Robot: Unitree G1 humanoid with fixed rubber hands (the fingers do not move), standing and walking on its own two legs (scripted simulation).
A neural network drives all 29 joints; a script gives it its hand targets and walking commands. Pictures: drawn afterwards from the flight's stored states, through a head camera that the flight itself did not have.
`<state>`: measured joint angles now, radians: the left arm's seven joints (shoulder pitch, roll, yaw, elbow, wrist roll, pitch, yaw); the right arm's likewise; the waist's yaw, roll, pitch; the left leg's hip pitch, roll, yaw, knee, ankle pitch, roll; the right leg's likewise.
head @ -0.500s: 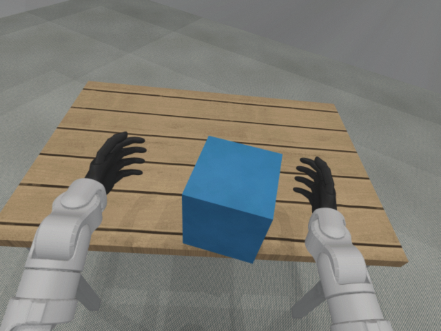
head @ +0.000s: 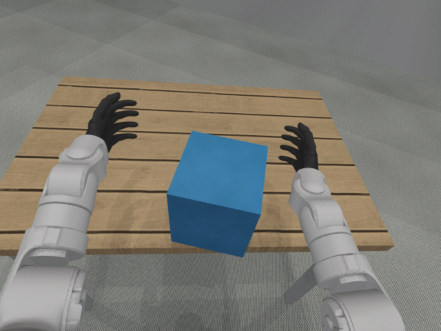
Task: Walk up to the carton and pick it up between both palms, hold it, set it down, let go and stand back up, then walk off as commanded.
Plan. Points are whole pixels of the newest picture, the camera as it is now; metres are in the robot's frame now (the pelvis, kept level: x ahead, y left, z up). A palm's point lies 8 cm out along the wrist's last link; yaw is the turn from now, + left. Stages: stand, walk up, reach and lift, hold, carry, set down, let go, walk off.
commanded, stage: reach and lift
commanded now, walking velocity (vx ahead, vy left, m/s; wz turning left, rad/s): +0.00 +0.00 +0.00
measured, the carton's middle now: (217, 195) +0.40 -0.03 +0.00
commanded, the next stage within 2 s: none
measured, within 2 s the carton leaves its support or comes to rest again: neither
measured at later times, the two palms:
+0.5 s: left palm (134, 170) +0.44 +0.14 +0.04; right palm (300, 195) +0.36 -0.20 +0.03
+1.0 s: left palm (156, 179) +0.44 +0.09 +0.01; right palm (279, 201) +0.36 -0.16 +0.01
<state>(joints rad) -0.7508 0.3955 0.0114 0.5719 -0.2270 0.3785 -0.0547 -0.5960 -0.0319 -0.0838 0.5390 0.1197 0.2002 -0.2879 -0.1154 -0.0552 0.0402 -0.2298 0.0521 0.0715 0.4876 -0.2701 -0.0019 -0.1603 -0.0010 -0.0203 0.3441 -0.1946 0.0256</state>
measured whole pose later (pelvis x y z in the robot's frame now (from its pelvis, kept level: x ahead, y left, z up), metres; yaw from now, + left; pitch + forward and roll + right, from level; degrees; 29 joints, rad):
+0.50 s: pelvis +0.00 +0.00 +0.00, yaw +0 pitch +10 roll -2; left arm -0.76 0.26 0.01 0.91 -0.06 0.00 -0.07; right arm -0.59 -0.03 -0.08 0.89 0.12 -0.23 -0.29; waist -0.13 -0.05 0.00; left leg -0.41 0.05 0.07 0.49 -0.24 0.00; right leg -0.35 0.00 -0.02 0.35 -0.17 0.03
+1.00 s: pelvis +0.01 +0.00 +0.00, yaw -1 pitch +14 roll -2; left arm -0.73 0.08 0.17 0.91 0.26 -0.14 -0.04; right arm -0.56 0.10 -0.15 0.93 0.01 -0.46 -0.27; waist -0.13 -0.05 -0.03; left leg -0.50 0.05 0.07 0.49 -0.24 0.00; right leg -0.42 0.00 -0.02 0.33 -0.16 0.03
